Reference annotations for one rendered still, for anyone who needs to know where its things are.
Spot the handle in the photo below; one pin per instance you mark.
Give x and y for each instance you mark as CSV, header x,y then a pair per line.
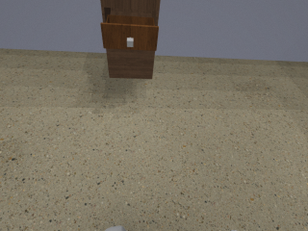
x,y
130,42

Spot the cabinet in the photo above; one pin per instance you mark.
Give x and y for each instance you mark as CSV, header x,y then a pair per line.
x,y
129,63

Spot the drawer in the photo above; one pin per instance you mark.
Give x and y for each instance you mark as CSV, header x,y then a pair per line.
x,y
118,28

